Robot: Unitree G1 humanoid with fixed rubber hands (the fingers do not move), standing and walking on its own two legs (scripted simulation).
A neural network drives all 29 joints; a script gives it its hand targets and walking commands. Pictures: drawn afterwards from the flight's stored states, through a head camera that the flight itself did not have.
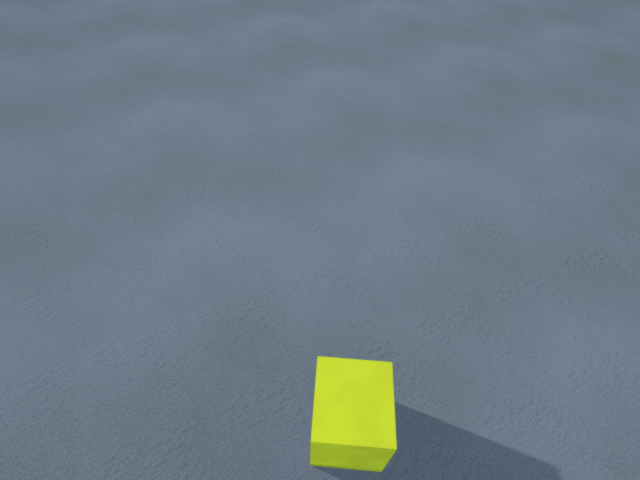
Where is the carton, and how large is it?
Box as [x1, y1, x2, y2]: [310, 356, 396, 471]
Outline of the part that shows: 317,356 310,443 310,464 381,471 396,449 391,362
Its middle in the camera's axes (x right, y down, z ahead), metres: +0.09 +0.48 +1.07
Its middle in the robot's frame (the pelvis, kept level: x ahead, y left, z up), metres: +0.39 -0.09 -0.64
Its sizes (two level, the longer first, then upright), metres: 0.210 0.200 0.250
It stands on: the floor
